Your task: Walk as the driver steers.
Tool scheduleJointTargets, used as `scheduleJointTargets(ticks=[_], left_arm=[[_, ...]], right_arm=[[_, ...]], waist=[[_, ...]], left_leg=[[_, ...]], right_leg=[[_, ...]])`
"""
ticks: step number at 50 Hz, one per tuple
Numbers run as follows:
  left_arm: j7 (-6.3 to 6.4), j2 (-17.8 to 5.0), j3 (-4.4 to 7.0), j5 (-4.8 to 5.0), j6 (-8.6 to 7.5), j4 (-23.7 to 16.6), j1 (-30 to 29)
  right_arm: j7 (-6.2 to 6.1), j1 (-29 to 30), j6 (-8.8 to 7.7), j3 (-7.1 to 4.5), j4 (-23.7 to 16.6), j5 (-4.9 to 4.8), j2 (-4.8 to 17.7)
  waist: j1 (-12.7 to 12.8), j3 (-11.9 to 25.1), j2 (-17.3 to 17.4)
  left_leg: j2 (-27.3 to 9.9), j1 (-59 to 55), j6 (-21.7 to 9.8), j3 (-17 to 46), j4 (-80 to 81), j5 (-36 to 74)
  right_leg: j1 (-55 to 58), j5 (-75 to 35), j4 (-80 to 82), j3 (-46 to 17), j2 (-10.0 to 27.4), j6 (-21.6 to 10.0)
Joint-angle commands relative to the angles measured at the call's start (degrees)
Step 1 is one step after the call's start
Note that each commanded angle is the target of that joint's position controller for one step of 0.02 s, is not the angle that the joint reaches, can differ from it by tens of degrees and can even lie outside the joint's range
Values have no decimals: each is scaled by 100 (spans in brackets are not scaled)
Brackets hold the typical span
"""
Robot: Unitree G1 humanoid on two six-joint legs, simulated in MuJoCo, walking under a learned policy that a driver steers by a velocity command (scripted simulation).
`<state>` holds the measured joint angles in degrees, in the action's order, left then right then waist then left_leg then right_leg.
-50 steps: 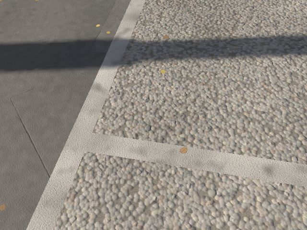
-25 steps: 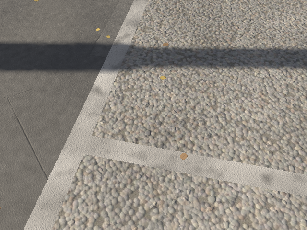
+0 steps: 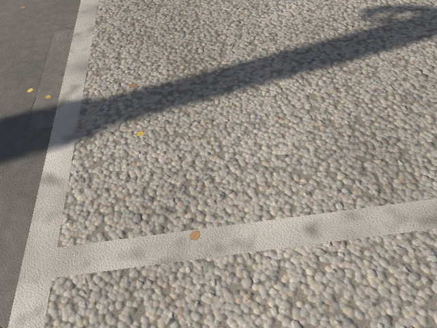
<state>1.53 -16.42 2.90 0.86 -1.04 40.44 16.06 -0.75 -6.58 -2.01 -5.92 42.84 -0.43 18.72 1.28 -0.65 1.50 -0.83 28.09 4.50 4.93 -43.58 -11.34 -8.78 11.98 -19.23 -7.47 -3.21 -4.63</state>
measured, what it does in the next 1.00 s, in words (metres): walks ahead: left foot, then right foot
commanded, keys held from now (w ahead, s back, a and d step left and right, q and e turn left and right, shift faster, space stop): e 0.12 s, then no key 0.20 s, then q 0.68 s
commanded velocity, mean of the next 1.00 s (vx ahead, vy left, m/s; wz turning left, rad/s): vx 0.06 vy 0.00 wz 0.07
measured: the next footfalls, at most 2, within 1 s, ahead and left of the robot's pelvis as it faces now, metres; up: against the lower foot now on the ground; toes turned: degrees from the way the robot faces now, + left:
left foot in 0.20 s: +0.17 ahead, +0.14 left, +0.00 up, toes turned -12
right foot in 0.50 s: +0.12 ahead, -0.11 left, +0.00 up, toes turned -3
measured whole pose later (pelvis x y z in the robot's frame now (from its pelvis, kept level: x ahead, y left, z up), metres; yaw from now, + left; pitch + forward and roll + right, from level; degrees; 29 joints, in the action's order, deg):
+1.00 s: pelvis +0.12 +0.07 -0.01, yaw +8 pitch +2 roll -2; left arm 3.2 -18.5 4.6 -0.2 1.5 38.4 7.0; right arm 0.2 -11.4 0.4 -2.8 37.7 -0.4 17.6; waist -1.0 -4.3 -1.7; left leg 3.3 17.2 -4.3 3.2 -28.6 -12.7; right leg -30.1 25.2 -65.8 -3.1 -0.5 4.0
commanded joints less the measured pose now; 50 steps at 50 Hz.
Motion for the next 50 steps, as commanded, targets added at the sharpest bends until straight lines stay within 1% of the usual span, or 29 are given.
scheduleJointTargets(ticks=[1,6,8,9,10,11,12,13,15,17,19,22,24,25,26,27,29,31,33,36,38,40,41,42,43,44,45,47,50], left_arm=[[24,-1187,344,-11,-53,-316,28],[2,-1202,381,39,122,-471,-169],[43,-1029,325,64,165,-589,-444],[62,-825,260,30,146,-617,-395],[65,-479,141,-122,117,-669,-201],[103,-404,122,-62,120,-804,245],[114,-876,230,-80,141,-604,594],[111,-1128,315,-50,182,-502,370],[130,-1047,328,-58,268,-467,130],[86,-633,196,-71,308,-461,44],[55,-277,50,-138,277,-478,-100],[68,-483,118,-95,244,-441,-224],[92,-620,167,-114,226,-427,-210],[124,-842,213,-160,212,-515,-241],[164,-1180,297,-201,226,-578,-253],[143,-1187,343,-200,264,-500,-238],[128,-914,296,-192,267,-562,-360],[170,-894,297,-151,200,-619,-433],[197,-939,318,-132,151,-622,-497],[178,-1065,385,-62,202,-646,-874],[161,-1059,394,-2,249,-627,-942],[133,-904,358,72,220,-546,-824],[93,-689,307,-67,176,-498,-486],[109,-342,164,-312,150,-857,-782],[110,-683,255,-218,129,-757,-970],[145,-690,260,-72,142,-845,-944],[193,-850,321,-78,153,-731,-1016],[230,-894,365,-115,190,-636,-1036],[155,-665,314,-104,153,-549,-836]], right_arm=[[56,845,-256,-27,-573,-6,325],[123,548,-321,-62,-591,-26,495],[143,152,-344,-79,-480,7,529],[114,22,-355,-101,-486,86,638],[67,-299,-340,-126,-549,213,924],[71,-410,-243,-153,-398,312,1185],[93,-337,-220,-38,-409,117,706],[90,-172,-203,57,-474,56,444],[100,117,-145,128,-481,69,365],[91,234,-105,206,-384,122,270],[118,309,-62,219,-307,96,301],[138,145,22,136,-261,-13,658],[123,156,49,137,-284,-110,708],[120,63,26,166,-282,-104,642],[139,-15,-14,202,-348,-31,499],[148,-40,-22,231,-350,-63,358],[141,-46,35,193,-365,-87,430],[142,-83,130,126,-421,-71,469],[182,-88,223,97,-497,-102,394],[256,-181,322,139,-546,-117,277],[330,-329,364,99,-597,-125,346],[304,-741,384,-2,-514,-76,457],[214,-864,366,-140,-598,-51,914],[176,-878,298,-235,-845,85,1632],[228,-1173,182,-98,-835,188,1289],[237,-913,89,-123,-836,229,1343],[206,-613,62,-102,-851,86,1174],[94,-282,121,31,-917,-27,903],[-31,-317,191,43,-935,-16,874]], waist=[[234,-181,-939],[21,217,-1053],[-249,360,-1003],[-297,525,-818],[-303,1084,82],[51,1091,1508],[82,922,1141],[-22,618,762],[-3,460,508],[77,447,581],[46,495,795],[-37,558,749],[58,489,661],[36,552,458],[-92,631,-151],[-120,597,-920],[-39,296,-1266],[9,182,-1414],[0,137,-1090],[-56,238,-1077],[-131,332,-1097],[-320,464,-757],[-257,496,381],[-232,517,1711],[-536,943,819],[-382,894,875],[-317,569,446],[-188,420,319],[-120,587,403]], left_leg=[[122,557,39,-31,769,63],[411,-555,-72,-46,1327,-150],[320,-1202,-259,-133,2080,620],[-39,-1829,-439,53,2339,1267],[-1104,-2841,-840,1071,2329,2353],[-2029,-3375,-1876,2676,2367,2963],[-2267,-3064,-2156,2928,2409,2408],[-1933,-2817,-1997,2258,2328,2261],[-1491,-2408,-1736,1510,2361,2006],[-1096,-1838,-1665,890,2468,2325],[-828,-1677,-1622,606,2418,2609],[-851,-1820,-1671,919,2236,2404],[-758,-1556,-1456,1095,2157,1890],[-678,-1215,-1192,1140,2079,1354],[-346,-780,-910,827,1793,602],[134,-669,-658,202,1358,-312],[277,-211,-457,-193,543,-726],[165,137,-396,-331,-420,-1789],[-69,409,-310,-312,-1041,-2328],[-90,-248,-224,-662,-439,-1533],[29,-730,-292,-894,253,-949],[313,-1696,-526,-965,1394,135],[-293,-2510,-871,214,1873,1902],[-1978,-2769,-2137,2821,2276,3640],[-2139,-2772,-2579,2640,2114,4471],[-2026,-2589,-2521,2578,2239,3216],[-1627,-2539,-2170,2250,2304,2191],[-1242,-2113,-1790,1775,2343,2053],[-959,-2212,-1766,1451,2360,2269]], right_leg=[[329,509,649,-1482,1212,-847],[64,-1248,-166,-1847,1058,-686],[21,-1327,-646,-1867,925,-427],[-196,-1143,-1032,-1733,716,-191],[-663,-52,-2200,-1164,279,120],[-1975,2779,-3305,-486,-527,455],[-2236,2933,-4154,-488,-109,695],[-2349,2563,-4569,-431,10,819],[-2284,2031,-4534,-321,161,957],[-1562,1643,-3753,-73,298,1016],[-924,1540,-2542,330,362,1043],[-421,588,-1237,517,183,975],[145,-353,-285,516,154,759],[574,-839,-324,222,504,580],[833,-1418,-643,-60,999,298],[618,-1144,-547,-249,1220,-58],[525,-1217,-250,-724,1735,-455],[514,-2315,-295,-954,2221,-754],[550,-3114,-346,-802,2413,-875],[239,-3129,-458,-12,2048,-609],[130,-2755,-701,297,1935,-449],[-328,-1771,-1495,747,1658,-56],[-1276,-197,-2772,1255,1181,457],[-2779,2954,-4301,1087,224,919],[-2671,3196,-5247,254,288,927],[-2915,2692,-5393,138,304,857],[-3081,2145,-5253,128,478,805],[-2725,1440,-4942,102,543,799],[-2470,916,-4583,202,333,929]])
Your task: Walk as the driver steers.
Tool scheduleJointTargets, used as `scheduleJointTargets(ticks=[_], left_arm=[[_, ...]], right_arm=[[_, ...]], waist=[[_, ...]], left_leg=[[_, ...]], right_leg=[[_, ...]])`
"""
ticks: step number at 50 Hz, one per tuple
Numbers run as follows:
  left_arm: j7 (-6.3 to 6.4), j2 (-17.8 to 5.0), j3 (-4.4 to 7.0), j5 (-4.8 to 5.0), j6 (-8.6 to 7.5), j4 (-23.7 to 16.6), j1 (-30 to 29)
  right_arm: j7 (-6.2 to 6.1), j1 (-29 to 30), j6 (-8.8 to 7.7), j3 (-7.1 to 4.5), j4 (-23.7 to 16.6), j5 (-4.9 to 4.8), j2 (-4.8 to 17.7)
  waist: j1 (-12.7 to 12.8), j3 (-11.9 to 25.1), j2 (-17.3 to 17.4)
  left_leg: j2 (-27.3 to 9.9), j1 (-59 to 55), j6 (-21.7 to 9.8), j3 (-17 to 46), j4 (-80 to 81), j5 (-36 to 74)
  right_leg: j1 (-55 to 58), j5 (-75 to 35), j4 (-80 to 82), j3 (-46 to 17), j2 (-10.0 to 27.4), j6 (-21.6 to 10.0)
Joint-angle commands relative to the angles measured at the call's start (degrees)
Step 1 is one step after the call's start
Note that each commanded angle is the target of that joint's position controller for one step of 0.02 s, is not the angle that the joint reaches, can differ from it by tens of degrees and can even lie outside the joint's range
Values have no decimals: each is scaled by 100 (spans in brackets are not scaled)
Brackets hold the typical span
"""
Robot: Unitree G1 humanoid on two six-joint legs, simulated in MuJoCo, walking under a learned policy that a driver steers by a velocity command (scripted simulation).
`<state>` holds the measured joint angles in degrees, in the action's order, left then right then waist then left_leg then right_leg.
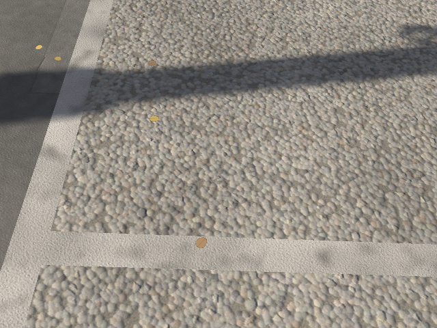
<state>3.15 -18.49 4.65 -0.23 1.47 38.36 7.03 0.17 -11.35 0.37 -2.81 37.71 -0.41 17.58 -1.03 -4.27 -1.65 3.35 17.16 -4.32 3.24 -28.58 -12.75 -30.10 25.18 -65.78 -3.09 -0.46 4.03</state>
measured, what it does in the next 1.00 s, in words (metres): walks ahead: right foot, then left foot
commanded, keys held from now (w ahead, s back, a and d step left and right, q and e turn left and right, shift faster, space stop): q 0.26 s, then no key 0.06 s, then w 0.12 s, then w+e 0.28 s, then e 0.28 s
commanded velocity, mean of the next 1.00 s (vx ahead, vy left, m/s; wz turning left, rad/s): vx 0.17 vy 0.00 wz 0.07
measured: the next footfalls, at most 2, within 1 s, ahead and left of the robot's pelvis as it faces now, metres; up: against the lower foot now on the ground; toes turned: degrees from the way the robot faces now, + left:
right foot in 0.36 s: +0.09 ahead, -0.14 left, +0.00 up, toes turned +19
left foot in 0.72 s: +0.12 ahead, +0.13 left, +0.00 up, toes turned +8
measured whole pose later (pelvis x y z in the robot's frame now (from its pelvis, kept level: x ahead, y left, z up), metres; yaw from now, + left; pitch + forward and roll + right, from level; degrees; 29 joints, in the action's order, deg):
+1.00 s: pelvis +0.15 +0.03 +0.00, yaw +1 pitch +2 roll +1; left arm -0.9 -17.9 4.0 0.8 0.2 36.1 10.6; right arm -1.5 -14.9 -2.2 -3.4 43.1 0.1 15.8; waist -2.6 -3.4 -2.3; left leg 0.0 3.7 -1.2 -7.3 -18.1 -15.9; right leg -34.7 10.9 -47.9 -0.3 3.1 3.3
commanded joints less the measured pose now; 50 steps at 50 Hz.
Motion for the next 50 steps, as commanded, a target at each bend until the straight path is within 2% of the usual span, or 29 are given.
scheduleJointTargets(ticks=[1,5,8,14,16,17,18,19,20,21,22,23,25,29,31,32,34,35,36,37,38,39,40,41,43,44,47,50], left_arm=[[-13,-409,120,11,-110,-337,40],[-44,-342,86,22,-148,-361,-167],[-94,-359,88,46,-203,-368,-249],[-233,-442,128,102,-372,-314,-60],[-289,-403,137,81,-418,-180,257],[-290,-471,143,18,-426,-154,361],[-270,-671,131,-91,-401,-265,316],[-291,-982,187,-235,-379,-187,413],[-294,-882,188,-153,-424,-214,405],[-266,-691,125,-55,-451,-189,368],[-233,-603,82,18,-469,-152,350],[-213,-554,47,75,-477,-72,457],[-177,-588,27,96,-454,1,753],[-166,-764,75,124,-410,23,1034],[-196,-914,115,156,-379,40,1197],[-208,-928,116,183,-358,33,1209],[-211,-775,64,206,-329,-3,1119],[-222,-531,-3,180,-353,-24,1093],[-250,-67,-142,108,-395,-121,931],[-206,211,-228,167,-469,-479,953],[-158,-401,-52,233,-477,-456,944],[-177,-620,42,235,-433,-362,945],[-187,-571,64,202,-358,-241,1069],[-193,-530,85,159,-295,-220,1094],[-248,-356,63,123,-226,-262,1011],[-274,-244,30,114,-212,-329,925],[-371,-12,-75,106,-190,-558,524],[-522,-46,-84,98,-193,-737,183]], right_arm=[[-151,120,-27,-271,-423,-27,985],[-215,79,71,-314,-456,-35,1055],[-206,136,115,-343,-502,-19,1085],[-146,324,199,-366,-583,-56,1063],[-173,474,237,-320,-604,-120,947],[-190,320,233,-254,-574,-107,770],[-160,-20,207,-117,-517,28,380],[-175,82,146,-200,-666,-23,630],[-200,108,71,-297,-625,19,963],[-181,132,31,-336,-537,-3,1042],[-166,39,22,-310,-400,27,890],[-142,84,-7,-284,-381,68,804],[-60,381,-146,-206,-431,59,579],[23,868,-434,-67,-533,2,205],[69,811,-520,-103,-501,-64,306],[79,660,-552,-140,-449,-110,387],[61,183,-592,-216,-263,-145,478],[7,-199,-602,-263,-195,-131,571],[-69,-1007,-597,-319,-95,-81,769],[-67,-1317,-523,-478,-12,98,1478],[-28,-1118,-532,-447,19,147,1225],[-34,-809,-546,-317,-25,128,804],[-41,-506,-549,-243,-86,115,562],[-48,-267,-526,-211,-93,82,457],[-89,-88,-501,-209,-69,103,461],[-113,-72,-481,-230,-28,109,514],[-200,-1,-363,-271,88,73,665],[-219,-5,-275,-318,188,6,857]], waist=[[90,950,718],[-5,855,828],[-49,742,965],[-23,906,1107],[182,995,1045],[179,1139,806],[-14,1260,-327],[-35,704,-1233],[90,478,-950],[88,310,-735],[64,219,-713],[129,149,-715],[293,102,-618],[485,136,-816],[447,171,-869],[351,214,-846],[14,307,-648],[-196,504,-546],[-579,1004,-43],[-513,1225,1495],[-432,751,1232],[-283,367,1039],[-141,259,949],[-38,182,972],[51,187,996],[61,209,952],[-6,230,863],[-83,351,797]], left_leg=[[-1330,-1182,-881,1617,854,2363],[-1253,-1151,-872,1927,862,1561],[-1195,-874,-877,2238,867,1025],[-1150,-990,-803,2804,514,1792],[-940,-856,-561,2681,230,1848],[-707,-504,-300,2486,71,755],[-95,178,63,1737,-920,-1308],[562,1326,316,820,-1753,-2402],[158,1649,481,842,-2685,-2160],[30,1843,542,811,-2968,-1714],[-26,1986,646,715,-3046,-1400],[-151,2138,725,571,-3054,-1113],[-306,2067,786,61,-2772,-722],[-211,1024,784,-286,-1065,-624],[-89,464,740,-339,-476,-710],[-74,106,688,-308,-138,-444],[-125,-973,526,-294,719,376],[-362,-1797,438,-152,772,381],[-1235,-2951,198,693,872,-156],[-2533,-3199,-535,2629,1385,-1400],[-2801,-2554,-892,3108,1548,-1461],[-2514,-2256,-803,2490,1515,-815],[-2212,-2088,-650,1803,1493,127],[-2048,-1944,-556,1269,1440,1172],[-1770,-1531,-483,339,1368,2989],[-1737,-1403,-526,82,1394,3287],[-1676,-1252,-596,-434,1417,3382],[-1731,-1269,-544,-719,1248,3433]], right_leg=[[-345,-458,342,-231,26,110],[-198,-576,1366,-304,-50,229],[131,-520,1929,-350,-122,202],[868,-447,3070,-327,-226,6],[1587,-1382,4242,-162,-165,-140],[2234,-1928,4660,-375,175,-298],[2855,-1906,4990,-1542,1247,-727],[2526,-1144,5238,-2737,1902,-1610],[2277,179,5434,-3077,2115,-1939],[2272,938,5523,-2771,1840,-1766],[2410,1051,5585,-2451,1563,-1544],[2564,859,5625,-2334,1464,-1491],[2563,278,5695,-1953,1206,-1499],[2173,-616,5585,-1498,902,-1505],[1937,-512,5473,-1653,980,-1586],[1789,-412,5415,-1795,1019,-1586],[1324,-366,5111,-1843,867,-1388],[869,-337,4721,-1736,662,-1174],[128,145,3477,-1309,263,-829],[-999,788,1893,-436,-296,-534],[-1317,884,873,-522,77,-431],[-1409,476,447,-592,213,-415],[-1324,122,294,-526,277,-337],[-1301,-133,264,-449,325,-263],[-993,-614,235,-156,361,-125],[-908,-785,415,-23,367,-47],[-584,-1366,1412,213,433,26],[-79,-1814,2302,413,366,-142]])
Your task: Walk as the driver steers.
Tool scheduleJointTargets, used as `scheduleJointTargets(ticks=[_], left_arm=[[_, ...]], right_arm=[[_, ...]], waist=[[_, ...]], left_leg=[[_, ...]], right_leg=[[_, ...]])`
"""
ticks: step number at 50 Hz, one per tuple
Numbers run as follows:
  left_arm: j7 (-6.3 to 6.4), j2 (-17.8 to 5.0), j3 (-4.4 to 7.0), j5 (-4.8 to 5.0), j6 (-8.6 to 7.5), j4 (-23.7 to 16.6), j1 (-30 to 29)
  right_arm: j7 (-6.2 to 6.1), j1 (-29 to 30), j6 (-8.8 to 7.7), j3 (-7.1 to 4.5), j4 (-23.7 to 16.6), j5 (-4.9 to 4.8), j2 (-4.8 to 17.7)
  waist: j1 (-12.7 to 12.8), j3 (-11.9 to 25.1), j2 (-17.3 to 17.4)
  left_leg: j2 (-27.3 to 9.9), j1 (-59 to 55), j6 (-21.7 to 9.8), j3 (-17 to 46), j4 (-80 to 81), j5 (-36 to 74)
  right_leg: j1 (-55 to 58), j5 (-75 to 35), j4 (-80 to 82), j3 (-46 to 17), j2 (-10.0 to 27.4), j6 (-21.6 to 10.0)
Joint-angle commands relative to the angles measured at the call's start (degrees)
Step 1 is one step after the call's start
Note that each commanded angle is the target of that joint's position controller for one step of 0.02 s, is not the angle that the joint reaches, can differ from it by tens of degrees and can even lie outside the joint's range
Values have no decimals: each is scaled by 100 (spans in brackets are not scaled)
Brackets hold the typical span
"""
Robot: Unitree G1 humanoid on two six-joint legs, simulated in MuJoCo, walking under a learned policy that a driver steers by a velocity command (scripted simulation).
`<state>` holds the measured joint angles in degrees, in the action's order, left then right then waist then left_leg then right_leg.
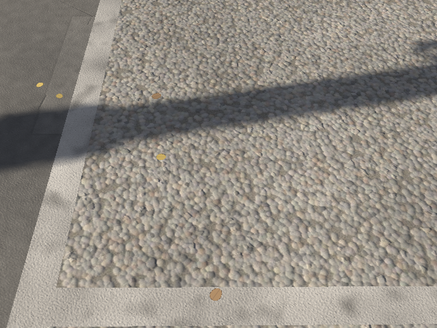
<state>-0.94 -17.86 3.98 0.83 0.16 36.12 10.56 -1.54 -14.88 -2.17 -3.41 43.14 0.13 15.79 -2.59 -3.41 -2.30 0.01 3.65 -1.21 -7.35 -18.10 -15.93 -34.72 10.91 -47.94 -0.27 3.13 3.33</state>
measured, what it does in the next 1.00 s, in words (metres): walks ahead, turning right: right foot, then left foot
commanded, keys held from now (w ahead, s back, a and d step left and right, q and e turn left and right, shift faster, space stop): e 0.48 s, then no key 0.08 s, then w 0.22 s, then w+q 0.20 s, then q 0.02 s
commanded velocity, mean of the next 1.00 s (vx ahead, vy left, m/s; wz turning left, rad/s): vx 0.15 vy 0.00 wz -0.34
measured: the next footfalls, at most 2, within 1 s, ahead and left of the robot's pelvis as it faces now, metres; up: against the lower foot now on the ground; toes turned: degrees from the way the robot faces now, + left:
right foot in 0.14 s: +0.18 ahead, -0.12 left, +0.00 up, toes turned -6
left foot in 0.56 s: +0.21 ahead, +0.10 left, +0.00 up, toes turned -24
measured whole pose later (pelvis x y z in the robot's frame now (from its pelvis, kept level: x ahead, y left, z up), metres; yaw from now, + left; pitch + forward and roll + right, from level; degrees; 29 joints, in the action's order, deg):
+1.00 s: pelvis +0.18 -0.05 -0.01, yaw -18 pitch +2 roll +0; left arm -0.4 -15.0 2.3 0.5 -4.3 36.7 9.3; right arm -0.5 -24.0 -1.4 -2.7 44.7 -1.4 16.9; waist -3.4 0.7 1.5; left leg -0.5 14.5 -0.2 6.0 -38.7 -24.9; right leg -15.0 13.3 -27.0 0.6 -0.9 -1.1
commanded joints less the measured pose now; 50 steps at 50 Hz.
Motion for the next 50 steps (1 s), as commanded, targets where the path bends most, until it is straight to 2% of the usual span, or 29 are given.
scheduleJointTargets(ticks=[1,4,5,6,7,8,9,10,11,12,13,15,19,21,24,27,28,29,30,31,33,36,41,44,46,47,48,49,50], left_arm=[[-156,-182,9,-7,-55,-561,-228],[-221,-454,138,-13,-17,-665,-144],[-204,-579,218,-24,-15,-605,188],[-123,-828,346,-49,-12,-470,703],[30,-1364,470,-44,17,-550,1066],[54,-1784,441,-205,-38,-776,765],[10,-1250,346,-124,-65,-809,701],[3,-1074,272,-64,-103,-776,345],[20,-919,243,23,-89,-733,117],[52,-858,213,45,-45,-766,-118],[77,-894,209,-29,-15,-807,-288],[131,-942,237,-115,11,-805,-388],[244,-1007,279,-59,78,-719,-317],[253,-1016,287,-66,122,-712,-323],[226,-997,284,-53,169,-691,-283],[241,-790,194,19,224,-652,-332],[243,-531,110,-17,221,-596,-45],[232,-363,66,-37,173,-710,101],[261,-806,185,-103,95,-695,-30],[251,-1008,270,-35,72,-613,-55],[232,-771,224,-83,76,-413,105],[145,-461,109,-49,-60,-396,-150],[56,-107,-59,-1,-328,-506,-721],[-12,-271,-7,68,-453,-409,-506],[-2,-367,68,92,-497,-171,37],[49,-453,117,89,-499,-72,436],[127,-646,174,32,-493,20,1190],[149,-1291,308,-104,-447,62,1597],[107,-1216,330,-166,-481,166,1527]], right_arm=[[-37,338,-9,-274,-323,-90,1091],[-12,429,4,-330,-291,-242,1241],[-12,484,6,-327,-294,-284,1219],[5,339,-10,-272,-264,-257,1054],[45,53,-40,-155,-393,12,759],[101,-317,-68,-6,-550,204,470],[153,59,-33,-141,-431,52,1042],[158,344,6,-147,-551,-86,1095],[93,385,57,-138,-489,-33,1001],[25,436,117,-150,-487,23,1015],[20,359,167,-145,-450,36,979],[3,166,190,-95,-378,49,796],[-22,403,211,-32,-459,36,653],[6,534,200,-40,-521,10,668],[65,605,123,-77,-599,-32,717],[139,193,35,-124,-494,-6,703],[119,154,36,-191,-555,105,1021],[105,308,98,-274,-544,234,1467],[111,303,66,-247,-634,297,1252],[91,388,38,-191,-673,211,1075],[37,413,-12,-131,-594,-27,883],[-8,-52,-41,-98,-436,-35,812],[12,-397,-42,-157,-322,-88,1035],[77,-528,12,-202,-280,-173,1213],[96,-426,46,-159,-297,-216,1100],[114,-387,18,-89,-315,-183,857],[153,-178,-32,53,-423,-105,370],[133,-222,-143,153,-716,-97,13],[76,-137,-186,-22,-780,-232,624]], waist=[[79,305,842],[257,493,816],[473,687,723],[714,1010,426],[753,1476,-687],[325,2284,-1481],[746,2467,-518],[573,1713,-402],[419,1244,6],[301,973,-9],[163,895,-153],[86,976,-314],[217,1060,-437],[280,1002,-553],[339,961,-706],[114,1018,-670],[233,1030,-29],[516,739,1593],[230,666,1665],[235,516,1280],[254,304,1191],[34,167,1064],[-221,79,1254],[-70,41,1265],[303,146,1014],[530,357,899],[920,826,374],[912,1114,-1057],[900,717,-938]], left_leg=[[-1442,17,-825,306,83,3771],[-1527,-153,-671,226,-688,4331],[-1402,-64,-541,71,-1335,4502],[-1077,293,-294,-125,-2322,4125],[-627,1732,131,-209,-4051,1266],[432,3189,453,527,-5738,-2710],[118,3259,448,1357,-6072,-2271],[-56,3480,371,1290,-5885,-1784],[-256,3446,371,1253,-5403,-1426],[-324,3224,406,1248,-4952,-1145],[-239,2771,455,1148,-4778,-909],[-83,2416,578,1056,-4267,-727],[22,2200,677,1182,-3276,-377],[89,2049,649,1222,-2893,-284],[182,1848,536,1253,-2265,-387],[55,938,259,1087,-677,524],[-810,495,-42,1856,-178,724],[-1772,390,-849,3233,228,707],[-2201,757,-1417,3994,533,-327],[-1951,748,-1333,3757,612,-1413],[-1487,326,-935,3225,660,-1855],[-1253,16,-893,2680,810,-1324],[-1125,371,-948,2216,848,-420],[-1207,845,-1063,2419,683,-522],[-1069,1354,-887,2467,349,-551],[-854,1813,-677,2350,-57,-543],[-387,2585,-309,1951,-1345,-931],[181,3821,15,1214,-3085,-1622],[-65,4203,66,1416,-4115,-1748]], right_leg=[[497,-390,702,174,-29,-150],[981,-56,1222,346,-253,-493],[1539,-297,1626,440,-428,-658],[2480,-1044,2102,422,-616,-879],[3959,-3565,2065,-1127,526,-1405],[4848,-4306,2259,-3831,2095,-2853],[4523,-3199,2569,-3418,1853,-2779],[3911,-2513,2656,-2783,1566,-2439],[3322,-1866,2751,-2325,1188,-2051],[2754,-1600,2831,-2082,964,-1852],[2202,-1709,2910,-1850,743,-1787],[1905,-1937,2923,-1680,592,-1807],[1820,-985,2873,-1899,476,-1737],[1718,-374,2881,-2142,438,-1673],[1880,-265,2733,-2572,452,-1582],[1838,-448,2198,-2512,230,-1208],[1441,422,1523,-2102,-149,-843],[348,2025,618,-918,-1133,-483],[150,2330,-610,-947,-891,-276],[-45,1905,-1141,-1044,-764,-266],[-489,1268,-1422,-934,-668,-114],[-597,752,-1167,-428,-490,-48],[537,706,768,62,-328,-87],[1473,728,1690,135,-475,-202],[2642,-122,2586,152,-498,-357],[3494,-129,2646,9,-307,-426],[4621,387,2799,-907,567,-639],[5154,1497,3234,-2748,1842,-1266],[4374,2009,3519,-3447,2239,-1789]])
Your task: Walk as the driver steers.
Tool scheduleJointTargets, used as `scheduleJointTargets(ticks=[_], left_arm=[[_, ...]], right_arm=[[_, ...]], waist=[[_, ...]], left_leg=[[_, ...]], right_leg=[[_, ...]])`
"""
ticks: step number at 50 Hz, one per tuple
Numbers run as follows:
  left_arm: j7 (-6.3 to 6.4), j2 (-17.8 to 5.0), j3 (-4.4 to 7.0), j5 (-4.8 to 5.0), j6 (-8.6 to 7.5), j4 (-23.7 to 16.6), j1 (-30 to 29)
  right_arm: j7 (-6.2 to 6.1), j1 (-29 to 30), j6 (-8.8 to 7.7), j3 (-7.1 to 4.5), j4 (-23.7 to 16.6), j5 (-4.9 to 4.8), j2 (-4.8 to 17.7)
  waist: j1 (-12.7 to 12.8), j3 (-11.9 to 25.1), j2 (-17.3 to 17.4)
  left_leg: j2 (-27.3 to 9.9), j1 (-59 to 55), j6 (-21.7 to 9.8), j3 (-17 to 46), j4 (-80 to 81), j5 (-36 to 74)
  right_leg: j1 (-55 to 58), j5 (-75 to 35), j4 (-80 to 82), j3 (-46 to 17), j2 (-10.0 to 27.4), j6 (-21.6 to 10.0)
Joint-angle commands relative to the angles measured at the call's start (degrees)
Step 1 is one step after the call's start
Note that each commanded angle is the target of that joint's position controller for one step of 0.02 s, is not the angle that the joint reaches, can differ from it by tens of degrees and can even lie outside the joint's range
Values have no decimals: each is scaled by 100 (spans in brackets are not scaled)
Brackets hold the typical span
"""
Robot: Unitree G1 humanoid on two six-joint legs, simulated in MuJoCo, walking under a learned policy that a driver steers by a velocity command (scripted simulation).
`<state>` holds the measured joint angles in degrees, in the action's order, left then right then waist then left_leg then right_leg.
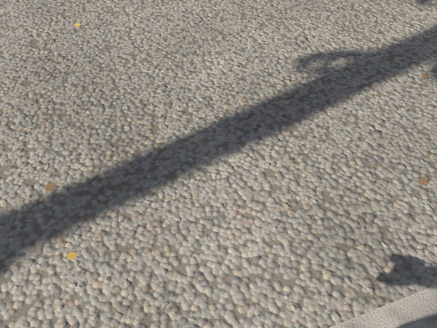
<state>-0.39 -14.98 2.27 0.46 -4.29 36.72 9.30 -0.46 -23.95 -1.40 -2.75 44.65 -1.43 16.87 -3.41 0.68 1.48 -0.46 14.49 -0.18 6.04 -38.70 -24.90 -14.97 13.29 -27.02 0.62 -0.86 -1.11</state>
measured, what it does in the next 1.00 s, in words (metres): walks ahead, turning left: left foot, then right foot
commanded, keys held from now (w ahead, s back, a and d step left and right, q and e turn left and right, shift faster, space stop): q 0.80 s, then no key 0.20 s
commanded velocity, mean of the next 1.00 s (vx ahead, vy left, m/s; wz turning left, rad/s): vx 0.09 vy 0.00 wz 0.48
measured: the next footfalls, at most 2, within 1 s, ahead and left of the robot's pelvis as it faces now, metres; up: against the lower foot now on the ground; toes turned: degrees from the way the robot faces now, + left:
left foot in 0.36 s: +0.24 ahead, +0.13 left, +0.00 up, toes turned +13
right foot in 0.80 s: +0.29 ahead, -0.09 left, +0.00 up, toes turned +32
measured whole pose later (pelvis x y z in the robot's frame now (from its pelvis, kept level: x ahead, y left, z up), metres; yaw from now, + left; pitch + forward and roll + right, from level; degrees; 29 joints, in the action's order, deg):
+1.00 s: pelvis +0.19 -0.02 +0.01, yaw +31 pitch +1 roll +1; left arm 1.4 -14.7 2.4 -0.7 -0.2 40.9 10.8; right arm -1.8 -11.2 3.5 -5.5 36.1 -0.7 19.8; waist 1.2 -2.7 2.5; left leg 5.2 28.0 4.8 8.0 -61.8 -23.9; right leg -14.7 12.8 -26.9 -0.8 1.0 -1.0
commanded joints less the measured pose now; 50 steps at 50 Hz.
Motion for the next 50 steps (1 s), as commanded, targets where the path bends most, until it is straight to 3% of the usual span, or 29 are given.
scheduleJointTargets(ticks=[1,2,3,5,8,10,12,15,17,18,19,20,21,22,23,24,25,27,31,36,39,40,41,42,43,45,46,48,50], left_arm=[[43,-1036,356,-92,-81,74,1282],[46,-752,267,-85,-105,41,933],[48,-642,231,-84,-98,7,621],[95,-643,240,-111,-82,-10,326],[205,-786,290,-98,4,102,215],[262,-909,321,-62,86,194,224],[276,-1050,359,-10,138,295,296],[259,-1210,417,137,178,347,188],[255,-1205,426,214,202,339,91],[225,-1040,366,162,175,375,316],[172,-547,195,-185,158,197,552],[101,-608,117,-208,144,131,946],[56,-1147,260,-69,184,224,551],[61,-1138,250,25,220,96,210],[135,-1005,235,-34,273,158,152],[198,-1038,253,-79,337,141,105],[198,-987,245,-87,384,186,199],[220,-813,199,-101,402,264,372],[242,-699,150,-96,420,210,126],[148,-757,193,-33,325,99,-69],[81,-778,267,-23,238,200,322],[108,-1106,365,-102,244,206,489],[133,-1678,486,-251,313,217,341],[116,-1406,434,-378,291,73,177],[146,-1110,332,-340,274,-49,-128],[176,-813,240,-110,275,-90,-459],[189,-746,194,-70,289,-68,-416],[198,-696,167,-96,336,-8,-250],[205,-686,162,-114,361,57,-105]], right_arm=[[-27,796,-232,-195,-843,-109,779],[-14,735,-170,-221,-725,-70,742],[-18,689,-108,-244,-665,-12,691],[23,679,-24,-240,-676,53,523],[98,963,25,-135,-876,68,191],[186,1279,32,-73,-1037,82,69],[290,1476,39,-95,-1175,90,151],[392,1472,78,-210,-1323,94,418],[368,916,90,-365,-1250,102,682],[263,455,96,-490,-1159,124,965],[97,249,130,-577,-1270,125,1503],[113,535,68,-534,-1526,263,1706],[165,740,58,-444,-1590,175,1224],[163,1030,38,-372,-1552,110,1046],[140,1235,64,-354,-1525,52,943],[107,1444,101,-331,-1549,35,899],[81,1589,135,-334,-1590,115,939],[26,1684,158,-366,-1602,187,982],[-98,1638,235,-416,-1561,129,1053],[-91,1608,338,-426,-1560,127,1036],[-107,1689,405,-400,-1563,17,956],[-112,1491,407,-339,-1543,10,749],[-99,1377,370,-292,-1695,11,535],[-113,1386,287,-427,-1630,127,985],[-106,1290,286,-521,-1482,92,1184],[-148,1025,394,-484,-1208,112,935],[-148,998,428,-431,-1171,109,759],[-144,1210,426,-342,-1233,56,559],[-143,1454,406,-252,-1300,65,391]], waist=[[813,-186,-1088],[662,-400,-1062],[525,-456,-1032],[356,-373,-973],[355,-313,-846],[460,-268,-819],[508,-150,-770],[372,-8,-714],[18,332,-547],[-187,647,-156],[-21,1135,1224],[236,2174,1590],[-99,2006,516],[46,1263,351],[201,823,-93],[315,560,7],[443,489,189],[501,550,392],[368,650,494],[246,550,779],[498,530,766],[462,580,262],[164,292,-1509],[347,259,-1606],[231,205,-1127],[140,75,-847],[173,44,-828],[296,46,-920],[436,169,-1069]], left_leg=[[-184,3264,-42,227,-2426,-399],[-239,3189,12,200,-2495,15],[-264,3081,86,152,-2460,297],[-252,2677,243,-91,-2427,796],[-301,2284,431,-458,-1534,1411],[-301,1902,376,-617,-741,1845],[-242,1606,248,-711,-242,2044],[-100,1267,-64,-833,175,1698],[228,336,-379,-1021,786,1912],[314,-633,-614,-872,1241,2939],[-1099,-2090,-1212,974,977,5764],[-2384,-2828,-2602,3473,1418,5323],[-2031,-2444,-2332,2814,1704,4252],[-1705,-1800,-1960,2170,1787,3546],[-1382,-1178,-1615,1791,1892,2921],[-1191,-597,-1474,1575,1980,2743],[-977,-86,-1413,1364,2072,2789],[-825,181,-1439,1198,2084,3018],[-709,265,-1364,1404,2051,1955],[-670,244,-1203,2020,1950,1175],[-432,334,-882,2144,1540,1289],[-94,806,-554,1802,931,555],[885,1931,-160,493,-265,-626],[742,2034,113,376,-1722,-1032],[634,1915,177,512,-2408,-690],[625,1947,386,427,-2983,-123],[630,1926,466,402,-3142,-20],[584,1804,565,169,-2700,113],[380,1557,621,53,-1734,91]], right_leg=[[2111,1423,1474,-2971,2307,-1257],[1894,426,1494,-2228,1958,-1057],[1723,-752,1452,-1630,1750,-913],[1355,-3078,1293,-658,1494,-775],[1026,-3573,1328,58,1377,-834],[934,-3535,1259,348,1341,-819],[1038,-3592,1092,437,1442,-798],[1242,-3969,491,469,1614,-700],[1135,-4322,-686,685,1422,-490],[676,-3670,-1762,847,1050,-202],[-913,389,-3682,902,492,197],[-1996,2907,-5216,-155,-419,431],[-2173,2397,-5349,-722,-29,399],[-2319,1928,-5062,-634,133,319],[-2268,1597,-4569,-606,325,326],[-2016,1366,-4104,-606,393,357],[-1585,1157,-3929,-501,306,399],[-1284,1018,-3381,-417,168,523],[-1107,646,-2435,-536,77,631],[-740,631,-1437,-582,-81,500],[120,-60,146,-450,-77,234],[703,-124,650,-1049,705,-54],[834,-622,1019,-2518,1904,-857],[396,-862,1190,-3199,2415,-1459],[242,-943,1089,-2744,2165,-1378],[352,-1098,876,-1847,1556,-999],[395,-1417,836,-1621,1458,-1004],[592,-1649,823,-1248,1267,-1042],[959,-1793,704,-1141,1244,-1064]])
Velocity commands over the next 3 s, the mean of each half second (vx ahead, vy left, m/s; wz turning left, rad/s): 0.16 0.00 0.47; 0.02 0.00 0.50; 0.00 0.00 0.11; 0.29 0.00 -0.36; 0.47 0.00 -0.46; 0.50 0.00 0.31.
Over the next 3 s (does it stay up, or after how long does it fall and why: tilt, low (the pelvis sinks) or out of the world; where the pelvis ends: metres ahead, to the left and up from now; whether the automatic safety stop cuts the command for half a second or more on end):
stays up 0.88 0.08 0.01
